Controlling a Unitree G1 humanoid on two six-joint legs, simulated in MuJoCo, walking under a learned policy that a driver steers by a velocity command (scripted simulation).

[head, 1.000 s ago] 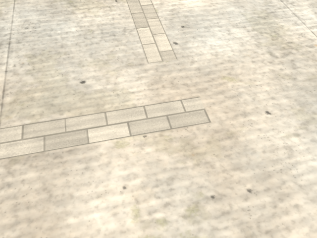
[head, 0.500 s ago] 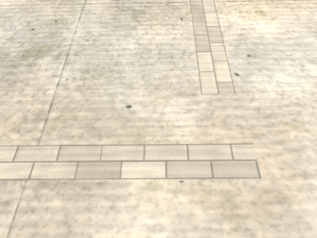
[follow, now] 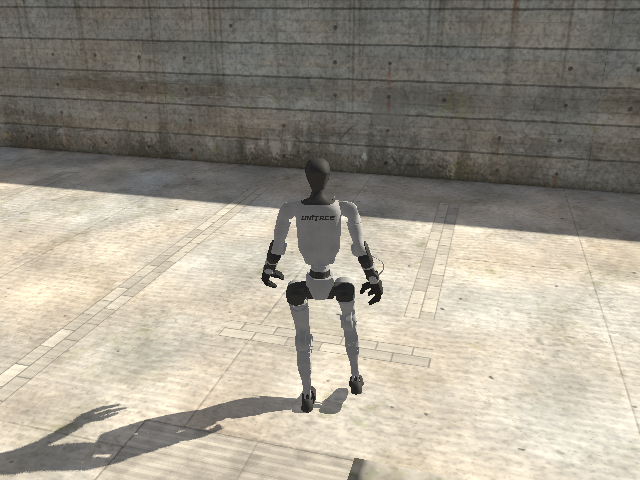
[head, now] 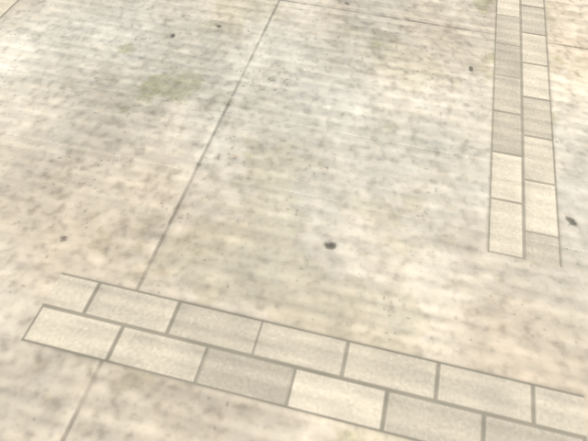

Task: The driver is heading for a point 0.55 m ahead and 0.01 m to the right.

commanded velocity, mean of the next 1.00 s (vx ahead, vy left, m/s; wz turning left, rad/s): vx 0.38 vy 0.00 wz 0.17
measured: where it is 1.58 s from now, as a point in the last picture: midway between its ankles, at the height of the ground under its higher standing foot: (286, 413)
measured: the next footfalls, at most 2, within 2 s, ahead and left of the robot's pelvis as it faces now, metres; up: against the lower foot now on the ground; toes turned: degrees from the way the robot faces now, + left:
right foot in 0.26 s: +0.34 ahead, -0.13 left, +0.00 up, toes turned +7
left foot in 0.74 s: +0.57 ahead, +0.14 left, +0.00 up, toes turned +8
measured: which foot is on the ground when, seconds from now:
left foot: down 0.00-0.28, up 0.30-0.72, down 0.74-1.00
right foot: up 0.00-0.24, down 0.26-0.76, up 0.78-1.00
